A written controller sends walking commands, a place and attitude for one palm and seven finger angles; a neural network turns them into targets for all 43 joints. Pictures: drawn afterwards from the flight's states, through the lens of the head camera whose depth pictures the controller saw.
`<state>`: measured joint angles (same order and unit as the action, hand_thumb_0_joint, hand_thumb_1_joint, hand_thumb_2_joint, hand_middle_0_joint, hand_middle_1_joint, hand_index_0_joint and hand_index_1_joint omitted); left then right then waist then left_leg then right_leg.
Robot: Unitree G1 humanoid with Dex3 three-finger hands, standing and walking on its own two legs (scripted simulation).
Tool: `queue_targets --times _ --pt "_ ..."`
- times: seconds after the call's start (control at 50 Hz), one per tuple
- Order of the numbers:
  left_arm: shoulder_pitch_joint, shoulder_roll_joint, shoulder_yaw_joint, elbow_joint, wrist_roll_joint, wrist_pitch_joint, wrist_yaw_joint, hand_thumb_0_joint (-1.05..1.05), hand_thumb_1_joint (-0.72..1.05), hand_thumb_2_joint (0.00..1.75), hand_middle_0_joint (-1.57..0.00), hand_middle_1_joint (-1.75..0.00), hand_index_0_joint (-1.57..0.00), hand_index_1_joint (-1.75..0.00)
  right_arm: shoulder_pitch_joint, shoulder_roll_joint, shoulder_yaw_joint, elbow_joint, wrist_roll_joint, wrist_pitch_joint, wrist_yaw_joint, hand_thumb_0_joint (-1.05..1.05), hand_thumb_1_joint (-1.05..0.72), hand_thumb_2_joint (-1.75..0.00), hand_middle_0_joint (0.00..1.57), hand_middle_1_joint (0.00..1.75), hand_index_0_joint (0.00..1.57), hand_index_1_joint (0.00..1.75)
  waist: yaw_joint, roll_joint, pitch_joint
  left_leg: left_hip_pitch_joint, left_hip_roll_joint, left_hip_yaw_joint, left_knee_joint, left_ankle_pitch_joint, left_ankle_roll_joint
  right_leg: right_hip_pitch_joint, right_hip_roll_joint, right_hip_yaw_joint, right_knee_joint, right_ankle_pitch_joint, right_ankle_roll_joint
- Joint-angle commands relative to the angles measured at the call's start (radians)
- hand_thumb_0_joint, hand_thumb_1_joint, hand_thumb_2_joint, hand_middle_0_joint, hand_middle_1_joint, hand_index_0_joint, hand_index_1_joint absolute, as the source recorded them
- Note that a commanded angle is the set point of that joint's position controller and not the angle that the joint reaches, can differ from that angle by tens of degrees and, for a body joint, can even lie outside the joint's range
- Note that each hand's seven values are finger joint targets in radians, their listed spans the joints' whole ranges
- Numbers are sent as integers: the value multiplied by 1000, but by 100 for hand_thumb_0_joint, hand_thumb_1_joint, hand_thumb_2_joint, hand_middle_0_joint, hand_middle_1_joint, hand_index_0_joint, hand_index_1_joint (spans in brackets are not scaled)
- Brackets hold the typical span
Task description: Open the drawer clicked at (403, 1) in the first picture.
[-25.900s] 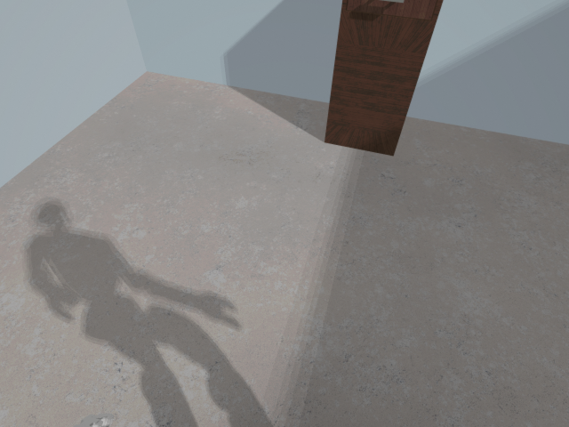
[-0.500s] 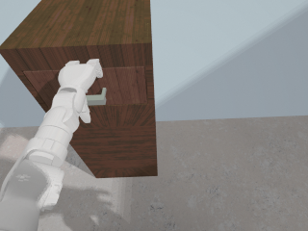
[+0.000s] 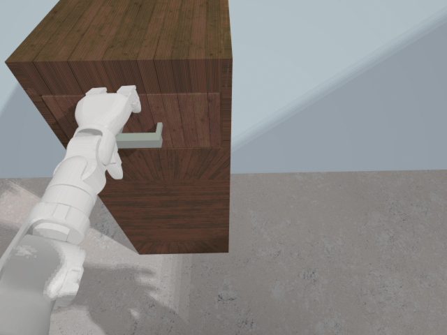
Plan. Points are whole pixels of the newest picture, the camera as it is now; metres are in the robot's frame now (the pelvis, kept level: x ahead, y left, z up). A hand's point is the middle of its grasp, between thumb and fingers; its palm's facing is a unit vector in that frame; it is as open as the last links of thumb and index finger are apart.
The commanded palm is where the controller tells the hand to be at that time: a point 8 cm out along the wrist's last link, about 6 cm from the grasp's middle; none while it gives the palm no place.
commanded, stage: re-aim the fingers above the handle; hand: left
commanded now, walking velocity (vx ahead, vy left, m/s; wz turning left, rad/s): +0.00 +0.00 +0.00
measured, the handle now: (138, 133) +0.52 +0.19 +0.05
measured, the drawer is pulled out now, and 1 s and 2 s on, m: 0.00 0.00 0.00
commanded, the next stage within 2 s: lower the fingers behind the handle in 0.94 s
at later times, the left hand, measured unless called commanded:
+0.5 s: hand (114, 134) +0.46 +0.21 +0.10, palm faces -0.01 -0.04 -1.00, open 13.8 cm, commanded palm +0.45 +0.20 +0.17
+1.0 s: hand (127, 128) +0.47 +0.19 +0.11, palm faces -0.01 -0.03 -1.00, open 13.6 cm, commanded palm +0.45 +0.20 +0.17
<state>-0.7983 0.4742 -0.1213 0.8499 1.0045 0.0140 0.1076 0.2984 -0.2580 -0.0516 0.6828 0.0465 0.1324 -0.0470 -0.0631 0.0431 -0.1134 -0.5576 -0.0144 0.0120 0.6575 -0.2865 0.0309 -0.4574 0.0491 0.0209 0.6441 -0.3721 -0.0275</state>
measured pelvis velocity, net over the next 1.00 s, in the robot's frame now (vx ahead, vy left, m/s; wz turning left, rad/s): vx -0.01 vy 0.00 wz -0.01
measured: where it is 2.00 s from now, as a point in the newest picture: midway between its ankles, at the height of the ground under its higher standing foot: outside the picture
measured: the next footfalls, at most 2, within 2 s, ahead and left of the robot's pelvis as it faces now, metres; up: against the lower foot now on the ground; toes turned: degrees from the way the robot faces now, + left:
none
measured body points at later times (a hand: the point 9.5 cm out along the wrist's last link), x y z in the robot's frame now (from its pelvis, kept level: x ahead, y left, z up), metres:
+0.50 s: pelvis +0.00 +0.01 +0.00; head +0.04 +0.00 +0.45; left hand +0.46 +0.21 +0.16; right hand +0.06 -0.25 -0.13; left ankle +0.02 +0.10 -0.72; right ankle -0.04 -0.11 -0.72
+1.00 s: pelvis -0.01 +0.00 +0.00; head +0.04 -0.01 +0.45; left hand +0.47 +0.19 +0.16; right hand +0.05 -0.27 -0.13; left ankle +0.02 +0.10 -0.72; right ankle -0.04 -0.11 -0.72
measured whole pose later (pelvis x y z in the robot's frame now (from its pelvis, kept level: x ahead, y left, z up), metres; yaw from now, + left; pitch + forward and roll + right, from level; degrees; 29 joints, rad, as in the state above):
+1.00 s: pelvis -0.01 +0.00 +0.00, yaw -1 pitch +11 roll +0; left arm -0.86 0.45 -0.12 0.93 1.02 0.05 0.12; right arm 0.31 -0.25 -0.03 0.68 0.05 0.15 -0.06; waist -0.09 0.05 -0.12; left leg -0.57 -0.01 0.02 0.65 -0.28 0.03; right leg -0.48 0.06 0.03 0.65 -0.36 -0.03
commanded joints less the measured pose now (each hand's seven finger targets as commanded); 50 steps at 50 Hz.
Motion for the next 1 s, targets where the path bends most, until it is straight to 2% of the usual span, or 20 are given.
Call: queue_targets --times 0.0,0.02,0.1,0.14,0.2,0.3,0.34,0.4,0.42,0.48,0.5,0.52,0.54,0.64,0.68,0.74,0.82,0.88,0.92,0.98 --pt "-499 182 56 -192 -1 15 39 0 -50 30 -30 -120 -30 -120 36 -141 -48 -89 -5 -20 3 0 -90 -90 20 30 20 30 -24 6 -369 356 2 -3 -21 370 18 -11 15 -23 -75 352 -7" --pt "-511 148 28 -200 -7 19 32 0 -50 30 -30 -120 -30 -120 33 -140 -47 -89 -7 -19 4 0 -90 -90 20 30 20 30 -29 0 -362 359 2 -2 -22 361 19 -19 14 -25 -79 346 -6" --pt "-482 190 60 -171 -7 22 11 0 -50 30 -30 -120 -30 -120 27 -144 -41 -95 -6 -8 0 0 -90 -90 20 30 20 30 -22 -46 -337 320 0 -3 -25 350 21 5 11 -22 -81 358 -4" --pt "-507 180 48 -179 -4 16 13 0 -50 30 -30 -120 -30 -120 24 -142 -37 -98 -5 -5 -2 0 -90 -90 20 30 20 30 -23 -33 -311 308 1 -6 -32 324 19 -16 11 -27 -80 328 -7" --pt "-508 259 118 -225 2 -7 27 0 -50 30 -30 -120 -30 -120 26 -140 -41 -104 -10 -7 -4 0 -90 -90 20 30 20 30 -1 6 -393 339 1 -4 -21 364 20 18 11 -17 -70 355 -10" --pt "-492 228 107 -250 4 -4 54 0 -50 30 -30 -120 -30 -120 28 -136 -45 -104 -13 -9 6 0 -90 -90 20 30 20 30 2 28 -414 371 9 -10 -11 425 13 -4 17 -29 -57 362 -12" --pt "-472 189 77 -206 3 21 54 0 -50 30 -30 -120 -30 -120 26 -137 -44 -100 -10 -5 10 0 -90 -90 20 30 20 30 -5 2 -358 346 11 -14 -22 392 10 -25 20 -39 -62 330 -12" --pt "-491 184 63 -214 0 38 42 0 -50 30 -30 -120 -30 -120 23 -141 -45 -100 -7 -2 7 0 -90 -90 20 30 20 30 -13 -8 -364 354 12 -13 -29 364 14 -18 17 -33 -75 318 -10" --pt "-501 140 24 -210 -3 43 36 0 -50 30 -30 -120 -30 -120 24 -139 -45 -100 -8 -3 6 0 -90 -90 20 30 20 30 -24 -10 -352 355 9 -14 -30 351 16 -28 18 -35 -78 308 -10" --pt "-528 167 41 -211 -11 32 21 0 -50 30 -30 -120 -30 -120 31 -144 -46 -94 -9 -7 -4 0 -90 -90 20 30 20 30 -33 -34 -344 353 10 -19 -38 318 19 -22 14 -32 -91 282 -10" --pt "-565 175 40 -229 -6 21 21 0 -50 30 -30 -120 -30 -120 32 -142 -44 -90 -8 -8 -5 0 -90 -90 20 30 20 30 -31 -8 -364 367 10 -21 -36 325 16 -33 15 -29 -83 288 -10" --pt "-564 127 5 -241 -10 15 20 0 -50 30 -30 -120 -30 -120 31 -134 -46 -93 -10 -11 -3 0 -90 -90 20 30 20 30 -33 16 -361 379 7 -21 -33 333 16 -45 16 -32 -83 287 -12" --pt "-557 120 5 -227 -8 14 23 0 -50 30 -30 -120 -30 -120 32 -132 -46 -88 -9 -13 -3 0 -90 -90 20 30 20 30 -37 12 -340 381 9 -21 -32 322 15 -61 16 -34 -87 273 -11" --pt "-557 211 81 -131 10 29 57 0 -50 30 -30 -120 -30 -120 35 -140 -35 -79 -9 -15 -5 0 -90 -90 20 30 20 30 -20 -9 -320 301 6 -13 -40 269 14 -41 13 -28 -80 253 -12" --pt "-561 247 109 -122 16 38 66 0 -50 30 -30 -120 -30 -120 38 -144 -34 -83 -13 -15 -6 0 -90 -90 20 30 20 30 -12 -30 -363 285 7 -6 -38 291 15 7 9 -24 -75 284 -12" --pt "-536 231 90 -88 26 60 66 0 -50 30 -30 -120 -30 -120 38 -141 -32 -90 -8 -13 -8 0 -90 -90 20 30 20 30 -16 -39 -344 263 3 6 -37 283 17 11 9 -21 -79 303 -4" --pt "-512 270 110 -80 31 66 59 0 -50 30 -30 -120 -30 -120 35 -142 -28 -98 -7 -9 -15 0 -90 -90 20 30 20 30 -6 -29 -352 242 -1 17 -40 269 19 45 4 -10 -85 317 -1" --pt "-533 267 94 -45 28 69 48 0 -50 30 -30 -120 -30 -120 39 -149 -24 -92 -3 -7 -21 0 -90 -90 20 30 20 30 -30 -69 -297 214 4 14 -50 231 20 30 -1 -9 -102 286 3" --pt "-539 267 93 -84 27 60 46 0 -50 30 -30 -120 -30 -120 36 -145 -28 -99 -2 -11 -21 0 -90 -90 20 30 20 30 -22 -31 -330 242 1 19 -48 232 22 32 1 -2 -101 289 4" --pt "-507 295 121 -72 24 49 36 0 -50 30 -30 -120 -30 -120 42 -146 -27 -100 -3 -11 -24 0 -90 -90 20 30 20 30 -19 -70 -334 224 0 23 -44 242 25 67 -3 3 -104 317 6"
